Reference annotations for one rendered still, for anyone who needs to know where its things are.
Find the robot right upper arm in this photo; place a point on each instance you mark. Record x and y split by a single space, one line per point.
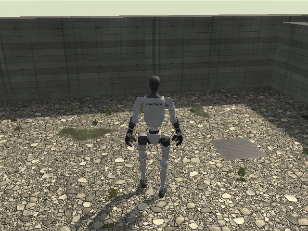
171 109

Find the robot left forearm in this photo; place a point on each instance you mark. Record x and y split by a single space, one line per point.
130 128

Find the left robot shin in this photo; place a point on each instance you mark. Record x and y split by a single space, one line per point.
142 166

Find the robot right forearm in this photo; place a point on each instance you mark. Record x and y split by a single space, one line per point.
177 127

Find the robot right hand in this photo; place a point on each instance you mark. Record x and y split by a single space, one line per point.
180 138

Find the robot torso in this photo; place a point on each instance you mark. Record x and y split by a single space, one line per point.
154 111

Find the robot left upper arm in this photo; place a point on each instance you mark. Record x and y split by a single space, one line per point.
136 109

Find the robot left hand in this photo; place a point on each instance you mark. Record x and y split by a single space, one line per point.
127 139

